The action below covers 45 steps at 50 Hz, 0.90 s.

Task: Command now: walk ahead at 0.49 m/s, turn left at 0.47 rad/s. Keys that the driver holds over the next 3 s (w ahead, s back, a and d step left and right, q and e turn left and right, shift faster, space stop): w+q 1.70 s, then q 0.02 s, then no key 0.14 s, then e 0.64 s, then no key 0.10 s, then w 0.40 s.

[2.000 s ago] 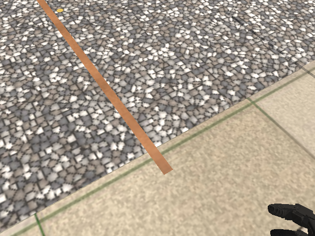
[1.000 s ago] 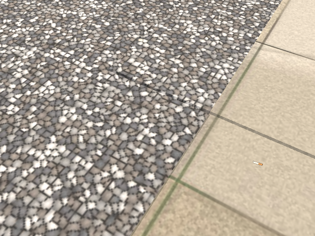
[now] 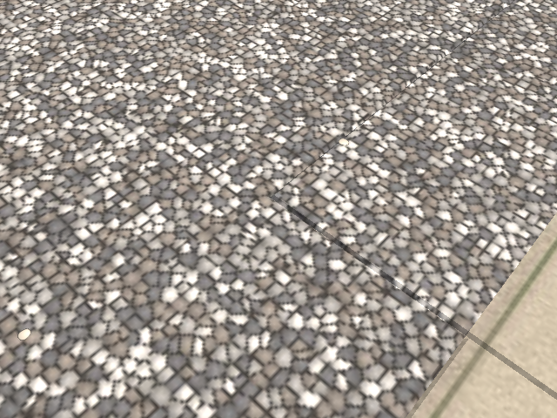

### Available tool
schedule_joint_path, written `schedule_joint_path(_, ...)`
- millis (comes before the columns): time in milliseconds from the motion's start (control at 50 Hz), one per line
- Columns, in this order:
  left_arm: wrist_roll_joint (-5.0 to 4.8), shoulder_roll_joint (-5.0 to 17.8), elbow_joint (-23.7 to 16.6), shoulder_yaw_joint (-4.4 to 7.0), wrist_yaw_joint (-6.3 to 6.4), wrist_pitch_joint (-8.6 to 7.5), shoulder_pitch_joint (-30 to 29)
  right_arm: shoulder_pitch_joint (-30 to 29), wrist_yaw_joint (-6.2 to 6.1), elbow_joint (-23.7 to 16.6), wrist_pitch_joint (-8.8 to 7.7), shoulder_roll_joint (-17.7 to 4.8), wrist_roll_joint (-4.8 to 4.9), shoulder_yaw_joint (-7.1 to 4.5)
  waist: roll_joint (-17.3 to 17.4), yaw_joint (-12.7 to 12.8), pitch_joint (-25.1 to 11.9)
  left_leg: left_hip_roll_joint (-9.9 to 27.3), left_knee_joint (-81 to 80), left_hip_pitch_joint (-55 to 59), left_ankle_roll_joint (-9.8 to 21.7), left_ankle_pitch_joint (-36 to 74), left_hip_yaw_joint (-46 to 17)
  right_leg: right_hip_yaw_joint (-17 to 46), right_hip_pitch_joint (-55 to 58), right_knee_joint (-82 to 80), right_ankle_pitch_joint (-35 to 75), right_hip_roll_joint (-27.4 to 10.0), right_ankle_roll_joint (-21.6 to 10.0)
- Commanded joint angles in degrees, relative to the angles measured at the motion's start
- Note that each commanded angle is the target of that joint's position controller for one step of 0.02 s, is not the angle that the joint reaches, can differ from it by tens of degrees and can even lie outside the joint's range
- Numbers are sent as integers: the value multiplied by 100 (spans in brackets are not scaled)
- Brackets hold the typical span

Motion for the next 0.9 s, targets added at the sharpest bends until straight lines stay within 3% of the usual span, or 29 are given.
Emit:
schedule_joint_path(20, 4, 198, -455, 13, -38, -46, -423, -184, -97, -387, -84, -1008, 53, -257, 469, 31, 126, 1194, -780, -677, 847, 834, -931, -91, 547, -1297, 1176, 258, 68)
schedule_joint_path(60, -63, 197, -574, -7, -98, -77, -814, 71, -117, -315, -59, -1063, 89, -277, 495, -127, 144, 1235, -723, -676, 787, 577, -1054, -107, 858, -1807, 1563, 453, 82)
schedule_joint_path(120, -114, 396, -705, 42, -161, -117, -1050, 321, -140, -227, -2, -1024, 144, -278, 536, -149, 115, 1435, -272, -93, 697, 423, -1488, 116, 897, -2282, 1343, 519, -8)
schedule_joint_path(180, -125, 588, -690, 120, -183, -182, -753, 328, -164, -237, 71, -1045, 94, -307, 759, 86, -34, 1543, 350, 302, 539, 827, -1880, 72, 1423, -2520, 565, 595, -226)
schedule_joint_path(200, -107, 703, -567, 194, -156, -206, -248, 274, -152, -275, 82, -943, 76, -271, 750, 362, -301, 1301, 846, 216, 406, 1249, -1802, -35, 2215, -2756, 527, 634, -391)
schedule_joint_path(220, -15, 941, -471, 278, -114, -234, 548, 199, -118, -377, 67, -684, 16, -168, 526, 754, -1023, 970, 2076, -292, 213, 1080, -1518, 427, 3619, -2561, 489, 51, -725)
schedule_joint_path(240, 74, 1437, -369, 401, -67, -190, 1366, 742, -122, -507, 12, -289, 37, -54, -675, 764, -2003, 187, 4099, -2006, -213, -653, -737, 2333, 5819, -2599, -16, -1279, -1437)
schedule_joint_path(260, -47, 1284, -207, 383, -122, -118, 1569, 992, -114, -587, -39, -465, 162, -26, -1786, 661, -2276, 237, 5270, -3265, -343, -2456, -597, 4220, 6234, -3222, -1362, -1940, -1877)
schedule_joint_path(280, -85, 761, -331, 247, -107, -81, 1217, 623, -118, -523, -20, -1002, 216, -165, -916, 758, -1416, 601, 5727, -3654, -383, -2013, -716, 3630, 5529, -3420, -2051, -1710, -1627)
schedule_joint_path(300, -66, 558, -373, 177, -81, -25, 897, 140, -115, -612, 20, -1083, 163, -196, -467, 747, -795, 817, 5727, -3629, -410, -1524, -470, 2695, 4740, -3503, -1681, -1446, -1385)
schedule_joint_path(320, -32, 450, -346, 126, -82, 6, 601, -77, -105, -682, 48, -992, 105, -202, -252, 594, -358, 985, 5472, -3444, -434, -1191, -386, 2067, 3991, -3694, -1078, -1180, -1301)
schedule_joint_path(360, 6, 336, -286, 84, -82, -11, 315, -35, -65, -705, 139, -760, 109, -213, -471, 327, -11, 1240, 5054, -2970, -447, -863, -319, 1190, 3149, -4050, -423, -857, -1191)
schedule_joint_path(400, -31, 415, -201, 131, -98, -72, 299, -68, -51, -771, 219, -548, 104, -173, -434, 271, 55, 1303, 4834, -2923, -506, -624, -219, 676, 2923, -4294, 90, -829, -1294)
schedule_joint_path(460, -28, 625, -66, 215, -87, -94, 386, -353, -28, -920, 240, -490, 61, -149, -218, 287, 76, 1367, 4121, -3142, -593, 57, -233, 105, 3099, -4429, 700, -890, -1394)
schedule_joint_path(540, -69, 798, 53, 262, -44, -13, 490, -1007, 121, -1073, 164, -394, 67, -89, -133, 514, 206, 1279, 2754, -2843, -534, 1126, 118, -730, 3276, -4424, 1013, -733, -1198)
schedule_joint_path(640, -220, 1062, 256, 360, -44, 141, 829, -1660, 260, -1408, 178, -474, 79, -96, -129, 650, 438, 1139, 1919, -2761, -256, 656, 466, -1106, 4019, -4154, 1377, -1002, -1023)
schedule_joint_path(680, -283, 1238, 265, 414, -29, 216, 792, -1460, 272, -1449, 207, -652, 45, -190, -279, 421, 198, 815, 1805, -2201, -28, 12, 779, -1317, 4250, -3443, 3153, -1014, -911)
schedule_joint_path(700, -314, 1300, 257, 429, -19, 263, 749, -964, 258, -1352, 227, -827, 42, -295, -311, 101, -128, 557, 1697, -1482, 123, -153, 961, -1466, 4211, -2641, 4055, -931, -825)
schedule_joint_path(720, -320, 1198, 235, 382, -1, 294, 716, 13, 203, -1079, 252, -1130, 67, -479, -180, -421, -631, 269, 1383, -79, 336, 156, 1032, -1668, 3712, -1393, 4233, -712, -644)
schedule_joint_path(740, -124, 870, 128, 241, 14, 269, 855, 959, 79, -862, 307, -1652, 107, -670, 576, -739, -1195, 1017, 1297, 1733, 707, 184, -280, -1697, 2183, 495, 2175, -443, -353)
schedule_joint_path(760, 61, 120, -251, -23, -60, 106, 1307, 633, 77, -972, 214, -2235, 148, -681, 1914, 43, -1807, 2359, 538, 3262, 1828, -1122, -3669, -884, -211, 2337, -2648, 739, -42)
schedule_joint_path(780, -183, 669, -282, 64, -120, -87, 591, 774, 114, -1102, 122, -1658, 112, -526, 1096, -480, -2099, 2518, -179, 3289, 1762, -1715, -4268, 152, -820, 2784, -2527, 640, -140)
schedule_joint_path(800, -349, 889, -430, 116, -145, -181, 143, 581, 131, -1014, 36, -1366, 65, -426, 861, -476, -1256, 2372, -239, 2697, 1492, -1223, -3461, 93, -1176, 2612, -1932, 415, -269)
schedule_joint_path(820, -250, 804, -397, 87, -101, -224, 133, 236, 126, -1034, 1, -1220, 69, -369, 409, -208, -863, 2136, -195, 1880, 1297, -627, -2829, 104, -877, 2117, -1435, 171, -307)
schedule_joint_path(840, -85, 823, -339, 115, -62, -217, 163, -158, 108, -1096, 6, -1049, 52, -309, 321, 33, -565, 1908, -236, 1117, 1169, 16, -2293, 108, -459, 1629, -1150, 18, -254)
schedule_joint_path(860, -45, 847, -320, 143, -71, -160, 286, -379, 79, -1191, 3, -953, -25, -264, 468, 230, -481, 1767, -358, 626, 1141, 449, -2033, 156, -68, 1414, -940, -75, -216)
schedule_joint_path(900, -4, 732, -310, 133, -85, -42, 366, -470, 29, -1193, -22, -964, -26, -264, 467, 354, -395, 1644, -520, 132, 1200, 1070, -1743, 58, 198, 1017, -765, -42, -64)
